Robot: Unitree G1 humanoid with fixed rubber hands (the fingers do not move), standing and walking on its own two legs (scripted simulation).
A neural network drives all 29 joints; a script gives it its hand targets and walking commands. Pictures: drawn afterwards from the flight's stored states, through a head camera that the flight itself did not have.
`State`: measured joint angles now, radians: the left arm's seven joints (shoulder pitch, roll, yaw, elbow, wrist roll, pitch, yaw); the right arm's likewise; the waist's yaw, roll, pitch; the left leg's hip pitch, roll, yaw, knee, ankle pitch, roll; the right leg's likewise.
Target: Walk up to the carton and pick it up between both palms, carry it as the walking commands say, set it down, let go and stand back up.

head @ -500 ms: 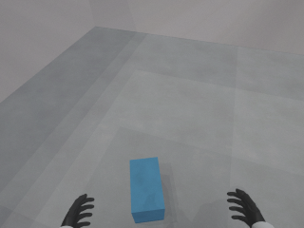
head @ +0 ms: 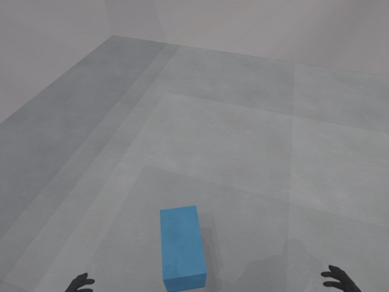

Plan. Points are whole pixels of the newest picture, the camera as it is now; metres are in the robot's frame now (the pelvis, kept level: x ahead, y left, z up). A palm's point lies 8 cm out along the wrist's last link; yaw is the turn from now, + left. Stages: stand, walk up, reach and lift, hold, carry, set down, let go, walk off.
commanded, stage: stand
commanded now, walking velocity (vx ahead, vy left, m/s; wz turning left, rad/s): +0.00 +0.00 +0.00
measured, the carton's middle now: (182, 248) +0.43 +0.07 -0.65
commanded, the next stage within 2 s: none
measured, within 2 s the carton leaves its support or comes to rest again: neither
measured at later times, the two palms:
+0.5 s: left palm out of the picture +0.10 +0.29 -0.09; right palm out of the picture +0.09 -0.30 -0.09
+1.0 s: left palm out of the picture +0.07 +0.30 -0.10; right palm out of the picture +0.06 -0.31 -0.09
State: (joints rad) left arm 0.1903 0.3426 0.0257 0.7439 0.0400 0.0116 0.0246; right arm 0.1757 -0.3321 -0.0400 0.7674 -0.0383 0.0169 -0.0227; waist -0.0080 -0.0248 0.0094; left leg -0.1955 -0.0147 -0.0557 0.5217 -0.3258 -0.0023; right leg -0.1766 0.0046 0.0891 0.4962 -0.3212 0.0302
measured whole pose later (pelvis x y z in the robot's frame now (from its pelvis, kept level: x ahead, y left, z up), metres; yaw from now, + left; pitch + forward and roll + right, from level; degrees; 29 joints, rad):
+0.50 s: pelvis -0.01 +0.00 +0.01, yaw +0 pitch -2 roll +0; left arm 0.17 0.36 0.02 0.86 0.03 0.00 0.03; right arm 0.17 -0.35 -0.02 0.89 -0.03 0.00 -0.02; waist 0.00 -0.02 0.01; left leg -0.14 -0.01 -0.05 0.45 -0.28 -0.01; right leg -0.13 0.01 0.09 0.43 -0.28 0.02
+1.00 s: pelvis -0.02 -0.01 +0.01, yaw +0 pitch -2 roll +0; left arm 0.16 0.38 0.01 0.96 0.02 -0.01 0.02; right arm 0.15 -0.37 -0.01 0.99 -0.02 0.00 -0.01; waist 0.00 -0.01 0.03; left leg -0.13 -0.01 -0.05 0.40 -0.23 -0.01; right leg -0.12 0.01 0.09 0.39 -0.23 0.02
